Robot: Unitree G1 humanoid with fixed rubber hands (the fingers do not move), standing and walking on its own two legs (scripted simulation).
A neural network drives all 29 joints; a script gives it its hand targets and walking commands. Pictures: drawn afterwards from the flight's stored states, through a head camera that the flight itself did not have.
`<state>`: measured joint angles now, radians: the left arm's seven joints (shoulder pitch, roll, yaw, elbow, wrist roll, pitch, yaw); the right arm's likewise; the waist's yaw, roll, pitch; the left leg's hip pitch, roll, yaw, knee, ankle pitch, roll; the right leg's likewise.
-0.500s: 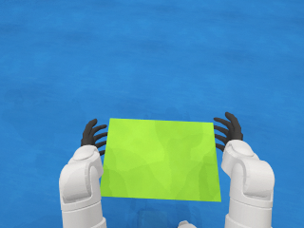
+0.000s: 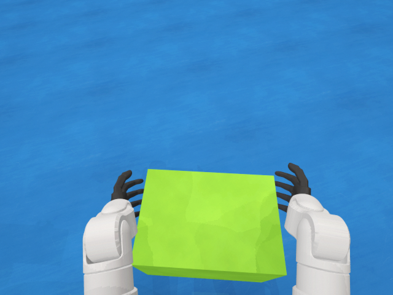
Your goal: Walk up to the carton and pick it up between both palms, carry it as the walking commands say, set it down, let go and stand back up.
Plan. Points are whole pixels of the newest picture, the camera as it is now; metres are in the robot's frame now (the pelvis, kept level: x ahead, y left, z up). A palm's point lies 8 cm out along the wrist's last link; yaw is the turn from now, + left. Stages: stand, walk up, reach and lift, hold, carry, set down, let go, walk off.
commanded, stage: carry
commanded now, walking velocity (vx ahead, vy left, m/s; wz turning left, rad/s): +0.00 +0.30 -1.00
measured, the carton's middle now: (207, 228) +0.28 -0.01 -0.02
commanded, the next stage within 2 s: none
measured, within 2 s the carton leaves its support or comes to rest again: neither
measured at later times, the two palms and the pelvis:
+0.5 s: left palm (131, 217) +0.28 +0.12 +0.07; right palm out of the picture +0.11 -0.15 +0.05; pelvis -0.05 +0.14 +0.00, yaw -30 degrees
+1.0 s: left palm (135, 216) +0.28 +0.11 +0.07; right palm out of the picture +0.00 -0.05 +0.07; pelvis -0.01 +0.29 -0.01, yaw -58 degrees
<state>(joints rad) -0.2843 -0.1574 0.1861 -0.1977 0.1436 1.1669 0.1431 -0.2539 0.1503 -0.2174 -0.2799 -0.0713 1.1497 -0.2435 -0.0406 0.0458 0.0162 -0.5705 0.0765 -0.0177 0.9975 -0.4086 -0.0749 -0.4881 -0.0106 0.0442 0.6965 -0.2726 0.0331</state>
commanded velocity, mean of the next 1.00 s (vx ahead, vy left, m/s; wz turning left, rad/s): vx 0.00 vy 0.30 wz -1.00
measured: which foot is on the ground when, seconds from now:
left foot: up 0.00-0.06, down 0.08-0.36, up 0.38-0.64, down 0.66-0.92, up 0.94-1.00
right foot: down 0.00-0.10, up 0.12-0.34, down 0.36-0.68, up 0.70-0.90, down 0.92-1.00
